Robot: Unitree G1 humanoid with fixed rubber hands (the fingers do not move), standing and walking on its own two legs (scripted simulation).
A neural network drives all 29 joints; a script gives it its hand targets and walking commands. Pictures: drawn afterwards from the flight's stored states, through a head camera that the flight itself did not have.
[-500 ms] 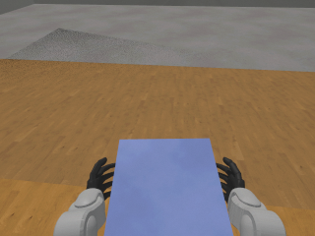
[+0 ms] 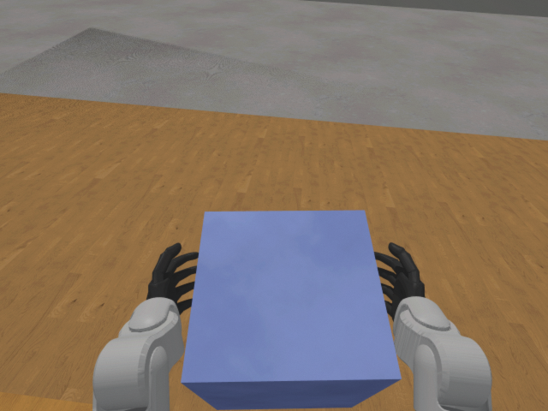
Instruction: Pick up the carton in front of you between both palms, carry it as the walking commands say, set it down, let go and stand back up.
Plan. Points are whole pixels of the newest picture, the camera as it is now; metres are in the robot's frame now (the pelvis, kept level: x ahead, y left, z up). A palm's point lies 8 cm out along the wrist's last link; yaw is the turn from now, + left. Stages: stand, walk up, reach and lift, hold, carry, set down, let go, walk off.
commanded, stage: carry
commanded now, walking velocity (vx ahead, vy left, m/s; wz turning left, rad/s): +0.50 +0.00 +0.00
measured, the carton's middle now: (284, 318) +0.27 +0.00 +0.04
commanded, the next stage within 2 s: none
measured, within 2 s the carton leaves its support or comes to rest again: neither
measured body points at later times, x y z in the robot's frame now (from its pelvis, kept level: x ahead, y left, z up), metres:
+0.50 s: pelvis +0.32 -0.01 -0.01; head +0.35 -0.02 +0.44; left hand +0.67 +0.16 +0.10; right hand +0.68 -0.16 +0.09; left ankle +0.13 +0.09 -0.69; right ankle +0.43 -0.07 -0.73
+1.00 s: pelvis +0.67 +0.01 -0.06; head +0.69 +0.02 +0.39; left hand +1.02 +0.17 +0.05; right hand +1.02 -0.15 +0.05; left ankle +0.75 +0.05 -0.78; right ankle +0.47 -0.08 -0.68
